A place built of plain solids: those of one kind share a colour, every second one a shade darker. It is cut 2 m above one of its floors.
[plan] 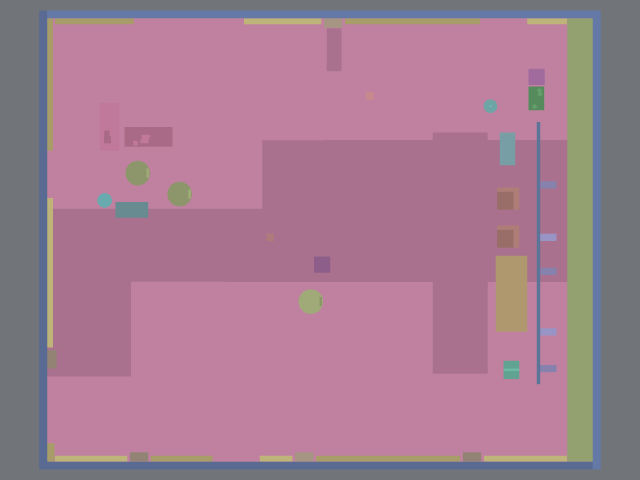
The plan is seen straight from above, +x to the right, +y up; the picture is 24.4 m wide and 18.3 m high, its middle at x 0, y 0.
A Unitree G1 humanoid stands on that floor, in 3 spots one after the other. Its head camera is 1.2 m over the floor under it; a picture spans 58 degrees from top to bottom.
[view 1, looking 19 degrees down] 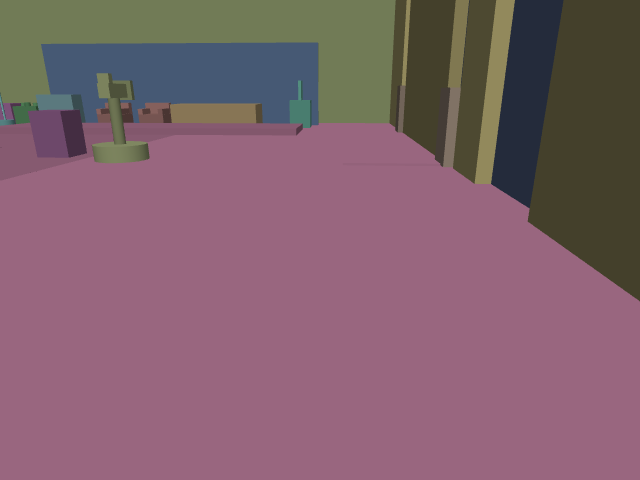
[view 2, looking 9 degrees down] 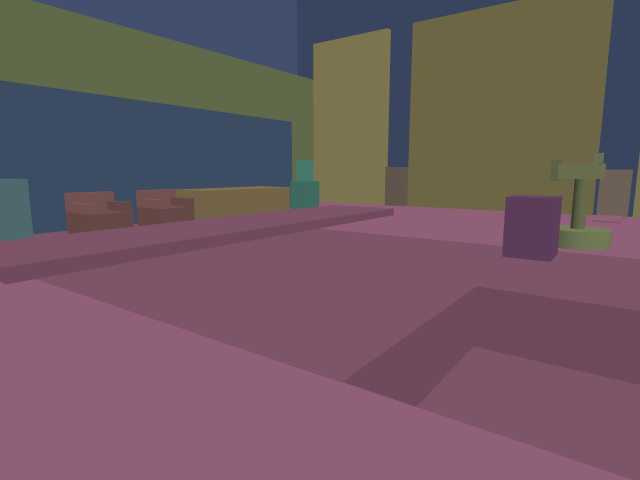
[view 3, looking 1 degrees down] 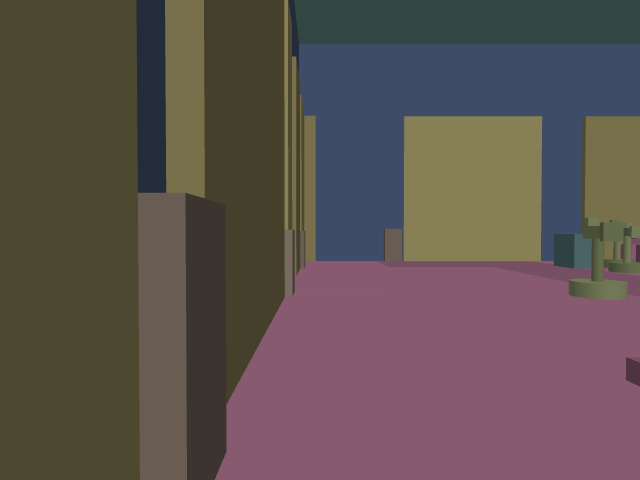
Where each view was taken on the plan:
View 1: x -8.23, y -6.43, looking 3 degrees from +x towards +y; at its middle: floor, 3.69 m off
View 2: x -1.07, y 5.77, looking -54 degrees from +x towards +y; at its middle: floor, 7.67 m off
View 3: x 7.80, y -7.58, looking -180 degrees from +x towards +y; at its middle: wall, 18.20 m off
